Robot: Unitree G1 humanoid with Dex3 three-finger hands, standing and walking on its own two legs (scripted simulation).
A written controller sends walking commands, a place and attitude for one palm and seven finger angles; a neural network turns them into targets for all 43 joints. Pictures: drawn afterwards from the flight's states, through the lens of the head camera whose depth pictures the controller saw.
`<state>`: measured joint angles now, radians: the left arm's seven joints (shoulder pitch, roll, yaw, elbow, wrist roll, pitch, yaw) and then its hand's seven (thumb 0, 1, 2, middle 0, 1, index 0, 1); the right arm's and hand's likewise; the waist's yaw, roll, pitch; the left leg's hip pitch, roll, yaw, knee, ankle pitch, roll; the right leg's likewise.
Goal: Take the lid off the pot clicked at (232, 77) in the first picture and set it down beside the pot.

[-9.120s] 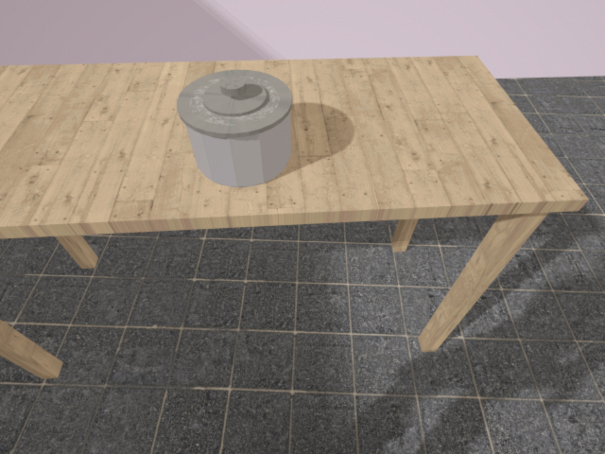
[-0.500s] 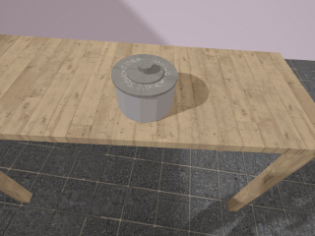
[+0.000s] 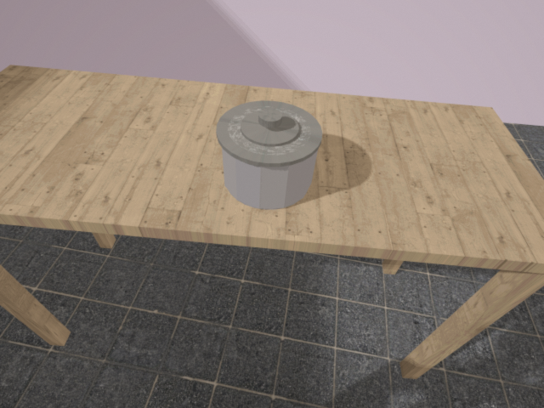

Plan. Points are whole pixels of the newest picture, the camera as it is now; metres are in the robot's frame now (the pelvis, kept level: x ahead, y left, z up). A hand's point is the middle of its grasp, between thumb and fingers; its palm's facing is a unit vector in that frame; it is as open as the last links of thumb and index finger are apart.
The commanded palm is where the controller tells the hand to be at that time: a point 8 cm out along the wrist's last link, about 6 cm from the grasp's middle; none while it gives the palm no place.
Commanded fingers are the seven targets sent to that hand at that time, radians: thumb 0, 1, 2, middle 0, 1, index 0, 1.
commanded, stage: come to a stop and stand still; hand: left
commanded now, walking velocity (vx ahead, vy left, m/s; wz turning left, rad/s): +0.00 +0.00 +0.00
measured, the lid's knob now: (270, 118) +0.54 +0.06 +0.16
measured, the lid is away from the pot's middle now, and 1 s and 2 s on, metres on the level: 0.00 0.00 0.00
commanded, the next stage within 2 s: look again from close up in 0.14 s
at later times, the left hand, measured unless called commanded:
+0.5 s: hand out of the picture -0.05 +0.20 -0.22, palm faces +0.08 -0.99 -0.14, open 7.4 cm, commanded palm none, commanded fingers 0.00 0.90 0.90 -0.20 -0.30 -0.20 -0.30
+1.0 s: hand out of the picture +0.01 +0.37 -0.19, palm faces +0.09 -0.98 -0.16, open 7.4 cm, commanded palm none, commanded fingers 0.00 0.90 0.90 -0.20 -0.30 -0.20 -0.30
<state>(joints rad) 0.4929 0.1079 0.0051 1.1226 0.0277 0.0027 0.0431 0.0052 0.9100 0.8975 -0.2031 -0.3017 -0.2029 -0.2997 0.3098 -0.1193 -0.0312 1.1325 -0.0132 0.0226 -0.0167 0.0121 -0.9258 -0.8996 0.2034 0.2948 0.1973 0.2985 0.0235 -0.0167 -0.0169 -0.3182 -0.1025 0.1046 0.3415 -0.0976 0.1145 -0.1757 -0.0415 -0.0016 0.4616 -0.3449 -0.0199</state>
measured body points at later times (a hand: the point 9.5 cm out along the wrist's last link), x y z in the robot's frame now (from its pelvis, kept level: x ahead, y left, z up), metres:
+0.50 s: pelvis -0.02 +0.05 -0.03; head -0.03 +0.09 +0.42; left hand -0.05 +0.26 -0.21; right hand +0.00 -0.19 -0.16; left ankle +0.06 +0.04 -0.74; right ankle -0.03 -0.15 -0.73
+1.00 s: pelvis -0.05 +0.18 +0.00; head -0.04 +0.24 +0.44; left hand +0.00 +0.42 -0.18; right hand -0.02 -0.05 -0.13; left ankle -0.04 +0.20 -0.74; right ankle -0.08 +0.01 -0.66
